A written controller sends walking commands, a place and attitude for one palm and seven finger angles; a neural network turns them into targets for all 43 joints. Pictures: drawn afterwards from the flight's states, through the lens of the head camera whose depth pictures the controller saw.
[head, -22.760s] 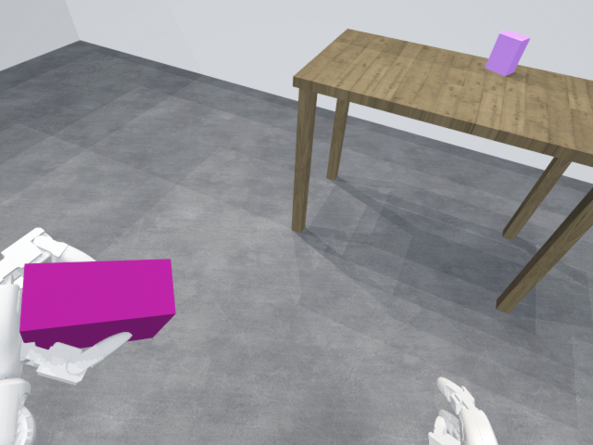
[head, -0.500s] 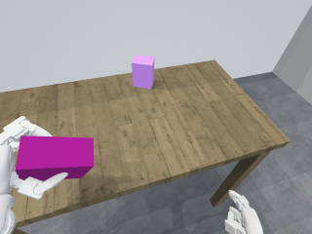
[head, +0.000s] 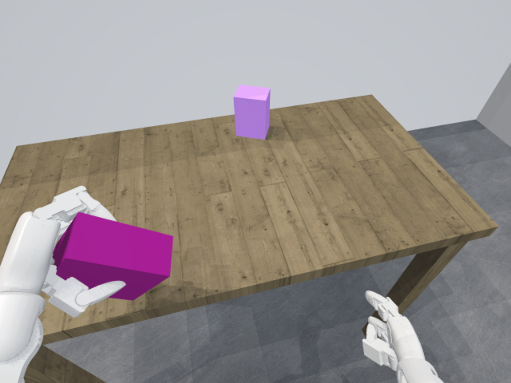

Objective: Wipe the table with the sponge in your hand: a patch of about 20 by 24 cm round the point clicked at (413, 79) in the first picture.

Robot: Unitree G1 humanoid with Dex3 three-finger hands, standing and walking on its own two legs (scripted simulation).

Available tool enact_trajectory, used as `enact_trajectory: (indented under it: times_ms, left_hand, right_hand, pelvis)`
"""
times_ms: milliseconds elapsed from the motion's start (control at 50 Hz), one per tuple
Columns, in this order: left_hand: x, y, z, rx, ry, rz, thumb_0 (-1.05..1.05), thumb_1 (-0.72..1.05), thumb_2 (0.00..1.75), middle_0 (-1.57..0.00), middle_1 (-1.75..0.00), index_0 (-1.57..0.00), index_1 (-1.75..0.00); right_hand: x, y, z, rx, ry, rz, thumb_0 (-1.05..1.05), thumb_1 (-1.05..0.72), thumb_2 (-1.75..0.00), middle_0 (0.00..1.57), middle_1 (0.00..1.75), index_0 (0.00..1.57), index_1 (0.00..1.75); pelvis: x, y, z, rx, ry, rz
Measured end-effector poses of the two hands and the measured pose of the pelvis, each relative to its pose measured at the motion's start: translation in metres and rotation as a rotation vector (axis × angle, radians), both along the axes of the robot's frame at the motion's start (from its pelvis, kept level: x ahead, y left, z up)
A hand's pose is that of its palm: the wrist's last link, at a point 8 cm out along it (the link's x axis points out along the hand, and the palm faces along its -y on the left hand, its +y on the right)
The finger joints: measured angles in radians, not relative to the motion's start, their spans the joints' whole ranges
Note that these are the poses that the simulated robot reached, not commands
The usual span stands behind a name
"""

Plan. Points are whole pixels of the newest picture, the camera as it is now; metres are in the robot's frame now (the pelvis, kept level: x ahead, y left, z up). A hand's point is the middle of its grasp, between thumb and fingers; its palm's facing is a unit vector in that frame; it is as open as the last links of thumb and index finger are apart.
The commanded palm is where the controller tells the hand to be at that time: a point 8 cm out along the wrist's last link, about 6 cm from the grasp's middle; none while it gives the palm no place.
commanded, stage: turn the palm down, sponge in hand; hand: left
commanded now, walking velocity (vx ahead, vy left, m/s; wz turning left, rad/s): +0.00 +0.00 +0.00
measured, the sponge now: (124, 264) +0.23 +0.21 +0.11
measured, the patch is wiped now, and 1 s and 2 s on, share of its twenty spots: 0.00 0.00 0.00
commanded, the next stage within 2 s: move the sponge above the wiping area in 1.84 s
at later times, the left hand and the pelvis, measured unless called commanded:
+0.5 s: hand (91, 236) +0.23 +0.23 +0.17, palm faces +0.30 -0.48 -0.83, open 9.9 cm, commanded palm +0.20 +0.26 +0.21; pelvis +0.01 -0.05 -0.01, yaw +1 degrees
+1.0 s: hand (46, 238) +0.23 +0.28 +0.17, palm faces +0.23 -0.21 -0.95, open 9.9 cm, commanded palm +0.19 +0.26 +0.22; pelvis +0.00 -0.03 +0.00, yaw +0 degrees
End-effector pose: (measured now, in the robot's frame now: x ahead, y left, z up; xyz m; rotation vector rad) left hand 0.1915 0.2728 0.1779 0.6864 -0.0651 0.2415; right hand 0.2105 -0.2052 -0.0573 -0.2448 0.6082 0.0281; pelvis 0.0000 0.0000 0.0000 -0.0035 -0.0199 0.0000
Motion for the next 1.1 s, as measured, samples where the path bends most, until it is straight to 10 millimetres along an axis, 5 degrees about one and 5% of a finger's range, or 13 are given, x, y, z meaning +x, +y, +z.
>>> enact_trajectory:
  times_ms: [100, 200, 300, 440, 520, 640, 820, 1000, 1100]
  left_hand:
    - [-0.012, 0.014, 0.021, 0.085, -0.163, 0.141, -0.01, -0.48, 1.03, -0.76, -1.35, -0.76, -1.35]
    - [-0.003, 0.023, 0.023, 0.139, -0.033, 0.24, -0.01, -0.48, 1.03, -0.75, -1.35, -0.76, -1.35]
    - [0.012, 0.001, 0.01, 0.208, 0.159, 0.135, -0.01, -0.48, 1.03, -0.75, -1.35, -0.75, -1.36]
    - [0.009, -0.033, 0.027, 0.303, 0.022, 0.008, -0.01, -0.48, 1.03, -0.76, -1.35, -0.76, -1.35]
    - [0.005, -0.022, 0.035, 0.348, 0.011, 0.117, -0.01, -0.48, 1.03, -0.76, -1.35, -0.76, -1.35]
    - [0.006, -0.002, 0.019, 0.408, 0.204, 0.216, -0.01, -0.48, 1.03, -0.75, -1.35, -0.76, -1.35]
    - [0.006, -0.043, 0.028, 0.525, 0.076, 0.005, -0.01, -0.48, 1.03, -0.76, -1.35, -0.76, -1.35]
    - [0.006, 0.013, 0.037, 0.569, 0.192, 0.29, -0.01, -0.48, 1.03, -0.76, -1.35, -0.76, -1.35]
    - [0.003, 0.007, 0.02, 0.592, 0.304, 0.202, -0.01, -0.48, 1.03, -0.75, -1.35, -0.76, -1.36]
  right_hand:
    - [0.002, -0.005, -0.006, -0.029, 0.028, 0.047, 0.01, -0.91, -0.9, 0.2, 0.3, 0.2, 0.3]
    - [0.002, -0.017, -0.016, -0.009, 0.054, 0.024, 0.01, -0.91, -0.9, 0.21, 0.3, 0.2, 0.3]
    - [0.0, -0.033, -0.02, 0.02, 0.04, -0.035, 0.01, -0.91, -0.9, 0.21, 0.3, 0.2, 0.3]
    - [-0.009, -0.062, -0.022, -0.012, 0.055, -0.074, 0.01, -0.91, -0.9, 0.2, 0.3, 0.2, 0.3]
    - [-0.011, -0.078, -0.029, -0.029, 0.093, -0.096, 0.01, -0.91, -0.9, 0.2, 0.3, 0.2, 0.3]
    - [-0.008, -0.09, -0.035, -0.04, 0.111, -0.133, 0.02, -0.91, -0.9, 0.2, 0.3, 0.2, 0.3]
    - [0.008, -0.066, -0.016, -0.017, 0.013, -0.114, 0.02, -0.91, -0.9, 0.2, 0.3, 0.19, 0.3]
    - [0.016, -0.03, -0.013, 0.048, 0.026, -0.07, 0.01, -0.91, -0.9, 0.2, 0.3, 0.2, 0.3]
    - [0.022, -0.009, -0.006, 0.056, 0.003, -0.034, 0.02, -0.91, -0.9, 0.2, 0.3, 0.2, 0.3]
  pelvis:
    - [-0.004, -0.017, -0.004, -0.008, 0.001, 0.032]
    - [-0.005, -0.027, -0.004, -0.011, -0.011, 0.042]
    - [-0.002, -0.035, -0.004, -0.004, -0.01, 0.028]
    - [0.009, -0.05, -0.007, 0.0, 0.011, 0.011]
    - [0.013, -0.053, -0.009, -0.001, 0.012, 0.009]
    - [0.016, -0.053, -0.009, 0.008, 0.011, 0.011]
    - [0.013, -0.044, -0.007, -0.003, 0.003, 0.002]
    - [0.002, -0.027, -0.001, -0.001, -0.017, -0.001]
    - [-0.002, -0.017, 0.002, -0.004, -0.029, 0.006]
